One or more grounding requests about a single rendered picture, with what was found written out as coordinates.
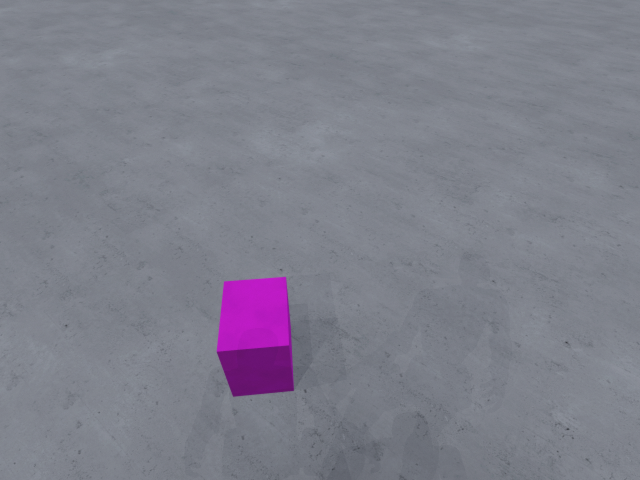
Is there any carton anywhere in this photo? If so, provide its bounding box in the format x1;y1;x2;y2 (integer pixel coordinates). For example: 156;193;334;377
217;277;294;397

